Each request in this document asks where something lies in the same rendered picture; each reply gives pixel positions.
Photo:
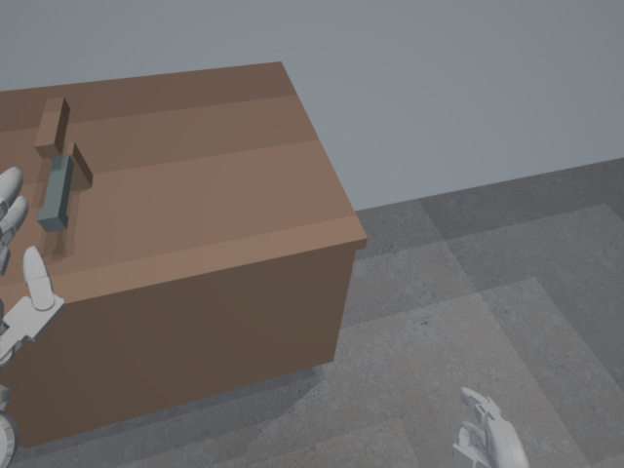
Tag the robot left forearm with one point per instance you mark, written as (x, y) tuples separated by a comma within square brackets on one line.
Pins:
[(9, 431)]

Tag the right robot hand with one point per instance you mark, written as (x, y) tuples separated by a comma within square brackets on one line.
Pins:
[(498, 447)]

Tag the counter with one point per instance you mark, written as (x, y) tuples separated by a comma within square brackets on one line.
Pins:
[(209, 243)]

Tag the tap lever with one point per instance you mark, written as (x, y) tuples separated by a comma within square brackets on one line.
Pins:
[(53, 215)]

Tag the left robot hand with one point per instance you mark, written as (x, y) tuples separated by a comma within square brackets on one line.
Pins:
[(30, 317)]

